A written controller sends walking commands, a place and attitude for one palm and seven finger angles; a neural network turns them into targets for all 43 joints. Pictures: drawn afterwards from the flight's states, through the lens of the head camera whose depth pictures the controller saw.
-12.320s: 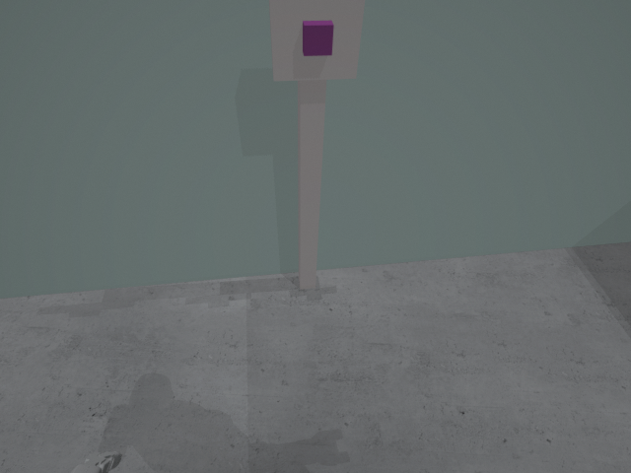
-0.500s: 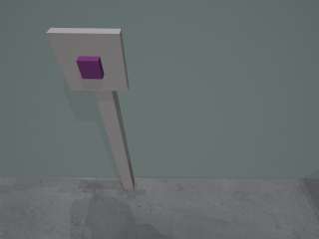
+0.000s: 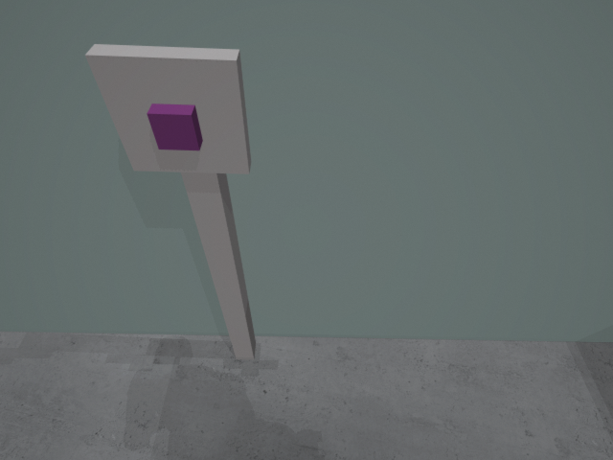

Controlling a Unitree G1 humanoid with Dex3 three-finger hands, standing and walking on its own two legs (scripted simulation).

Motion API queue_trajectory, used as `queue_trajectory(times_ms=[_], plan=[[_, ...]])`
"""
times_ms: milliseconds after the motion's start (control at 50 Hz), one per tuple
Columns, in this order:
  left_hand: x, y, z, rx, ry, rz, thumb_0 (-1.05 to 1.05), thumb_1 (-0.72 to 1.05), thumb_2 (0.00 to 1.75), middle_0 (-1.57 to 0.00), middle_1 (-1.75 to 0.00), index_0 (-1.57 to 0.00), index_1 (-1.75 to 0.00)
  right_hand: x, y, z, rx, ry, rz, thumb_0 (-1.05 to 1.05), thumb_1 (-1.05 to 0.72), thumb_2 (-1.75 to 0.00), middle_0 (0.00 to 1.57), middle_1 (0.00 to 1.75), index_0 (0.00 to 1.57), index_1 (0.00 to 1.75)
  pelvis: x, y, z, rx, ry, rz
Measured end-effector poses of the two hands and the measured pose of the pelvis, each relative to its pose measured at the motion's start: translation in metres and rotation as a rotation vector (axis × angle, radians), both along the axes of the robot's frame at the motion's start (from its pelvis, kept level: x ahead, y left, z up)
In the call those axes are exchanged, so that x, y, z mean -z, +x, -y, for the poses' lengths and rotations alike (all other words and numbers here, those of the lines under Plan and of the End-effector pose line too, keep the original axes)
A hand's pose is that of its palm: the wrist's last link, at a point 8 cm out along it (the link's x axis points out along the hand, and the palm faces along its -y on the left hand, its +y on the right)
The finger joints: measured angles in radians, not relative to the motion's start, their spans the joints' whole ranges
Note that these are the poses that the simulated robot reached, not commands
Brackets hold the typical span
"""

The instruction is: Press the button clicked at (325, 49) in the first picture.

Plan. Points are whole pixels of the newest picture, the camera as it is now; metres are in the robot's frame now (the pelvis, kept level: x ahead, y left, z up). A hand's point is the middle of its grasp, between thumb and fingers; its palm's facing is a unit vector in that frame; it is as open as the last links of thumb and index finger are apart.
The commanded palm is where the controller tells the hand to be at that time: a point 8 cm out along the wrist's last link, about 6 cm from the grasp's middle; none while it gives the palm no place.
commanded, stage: raise the hand and make a fist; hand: left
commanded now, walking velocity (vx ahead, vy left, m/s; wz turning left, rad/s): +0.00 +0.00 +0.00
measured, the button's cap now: (177, 126) +0.49 +0.22 +0.17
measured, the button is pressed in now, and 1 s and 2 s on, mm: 0 0 0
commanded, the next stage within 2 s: aim a knuckle at the button in 1.92 s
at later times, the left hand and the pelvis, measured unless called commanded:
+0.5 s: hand (156, 450) +0.13 +0.17 +0.02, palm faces +0.14 -0.99 -0.07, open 4.3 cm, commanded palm +0.11 +0.23 +0.02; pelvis -0.04 -0.05 -0.06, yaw +4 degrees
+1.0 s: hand (127, 386) +0.18 +0.20 +0.08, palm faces +0.08 -0.99 -0.07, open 3.1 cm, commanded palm +0.14 +0.25 +0.10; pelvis -0.02 -0.01 -0.02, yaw +2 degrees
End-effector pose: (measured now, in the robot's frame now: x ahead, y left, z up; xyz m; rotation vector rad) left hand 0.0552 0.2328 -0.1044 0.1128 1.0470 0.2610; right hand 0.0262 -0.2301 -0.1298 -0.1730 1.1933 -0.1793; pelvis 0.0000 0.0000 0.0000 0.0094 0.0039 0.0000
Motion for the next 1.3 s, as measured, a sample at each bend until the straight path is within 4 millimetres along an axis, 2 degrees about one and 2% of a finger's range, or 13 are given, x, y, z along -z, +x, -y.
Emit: queue_trajectory(times_ms=[100, 160, 220, 340, 400, 440, 520, 620, 700, 780, 920, 1140, 1300], plan=[[-0.094, 0.087, 0.002, 0.023, 0.052, 0.639, 0.01, 0.92, 0.90, -0.26, -0.37, -0.26, -0.37, -0.013, 0.057, 0.016, -0.039, -0.025, 0.322, 0.01, -0.91, -0.90, 0.20, 0.30, 0.20, 0.30, 0.011, -0.011, 0.005, -0.037, 0.012, -0.045], [-0.122, 0.109, 0.011, 0.112, 0.023, 0.925, 0.01, 0.92, 0.90, -0.32, -0.43, -0.32, -0.44, -0.021, 0.093, 0.028, -0.075, -0.037, 0.461, 0.01, -0.91, -0.90, 0.20, 0.30, 0.20, 0.30, 0.023, -0.020, 0.012, -0.027, 0.003, -0.104], [-0.119, 0.103, 0.022, 0.223, -0.029, 1.073, 0.00, 0.91, 0.90, -0.38, -0.51, -0.39, -0.51, -0.029, 0.125, 0.039, -0.110, -0.051, 0.578, 0.01, -0.91, -0.90, 0.20, 0.30, 0.20, 0.30, 0.041, -0.031, 0.022, -0.021, 0.001, -0.147], [-0.087, 0.054, 0.017, 0.170, -0.057, 0.946, 0.01, 0.90, 0.90, -0.54, -0.67, -0.55, -0.68, -0.045, 0.161, 0.047, -0.164, -0.080, 0.714, 0.01, -0.90, -0.90, 0.20, 0.30, 0.20, 0.30, 0.059, -0.040, 0.037, -0.041, -0.010, -0.147], [-0.095, 0.037, 0.009, 0.111, 0.008, 0.965, 0.01, 0.90, 0.90, -0.63, -0.76, -0.63, -0.77, -0.045, 0.162, 0.042, -0.194, -0.080, 0.721, 0.01, -0.90, -0.90, 0.20, 0.30, 0.20, 0.30, 0.059, -0.041, 0.042, -0.058, -0.024, -0.136], [-0.107, 0.037, 0.007, 0.117, 0.040, 1.023, 0.01, 0.90, 0.90, -0.68, -0.82, -0.68, -0.83, -0.040, 0.157, 0.039, -0.214, -0.072, 0.703, 0.01, -0.90, -0.90, 0.20, 0.30, 0.20, 0.30, 0.059, -0.042, 0.045, -0.068, -0.034, -0.129], [-0.127, 0.056, 0.010, 0.207, 0.020, 1.088, 0.01, 0.90, 0.90, -0.79, -0.94, -0.79, -0.95, -0.024, 0.137, 0.032, -0.214, -0.038, 0.632, 0.01, -0.90, -0.90, 0.20, 0.30, 0.20, 0.30, 0.055, -0.044, 0.047, -0.076, -0.044, -0.113], [-0.138, 0.084, 0.010, 0.265, -0.045, 1.011, 0.01, 0.90, 0.90, -0.92, -1.09, -0.93, -1.10, -0.013, 0.104, 0.031, -0.136, -0.006, 0.544, 0.01, -0.90, -0.90, 0.20, 0.30, 0.20, 0.30, 0.044, -0.040, 0.044, -0.057, -0.031, -0.100], [-0.149, 0.092, 0.000, 0.227, -0.032, 0.992, 0.01, 0.90, 0.90, -1.03, -1.21, -1.04, -1.22, -0.013, 0.084, 0.035, -0.077, -0.015, 0.503, 0.01, -0.90, -0.90, 0.20, 0.30, 0.20, 0.30, 0.035, -0.033, 0.037, -0.040, -0.021, -0.092], [-0.163, 0.092, -0.006, 0.218, -0.008, 1.023, 0.01, 0.90, 0.90, -1.14, -1.33, -1.14, -1.33, -0.018, 0.078, 0.039, -0.065, -0.041, 0.490, 0.01, -0.90, -0.90, 0.20, 0.30, 0.20, 0.30, 0.030, -0.028, 0.029, -0.033, -0.020, -0.085], [-0.174, 0.093, -0.013, 0.226, -0.013, 1.044, 0.01, 0.90, 0.90, -1.25, -1.45, -1.25, -1.45, -0.036, 0.096, 0.032, -0.098, -0.072, 0.550, 0.02, -0.90, -0.90, 0.20, 0.30, 0.20, 0.30, 0.024, -0.026, 0.015, -0.036, -0.027, -0.067], [-0.212, 0.100, -0.029, 0.225, 0.010, 1.113, 0.01, 0.90, 0.90, -1.29, -1.49, -1.30, -1.50, -0.068, 0.144, -0.016, -0.207, -0.001, 0.711, 0.01, -0.90, -0.90, 0.20, 0.30, 0.20, 0.30, 0.016, -0.024, 0.002, -0.049, -0.034, -0.017], [-0.236, 0.103, -0.037, 0.227, 0.023, 1.116, 0.01, 0.90, 0.90, -1.30, -1.50, -1.30, -1.50, -0.076, 0.152, -0.037, -0.257, 0.041, 0.727, 0.01, -0.90, -0.90, 0.20, 0.30, 0.20, 0.30, 0.010, -0.027, 0.001, -0.057, -0.033, 0.023]])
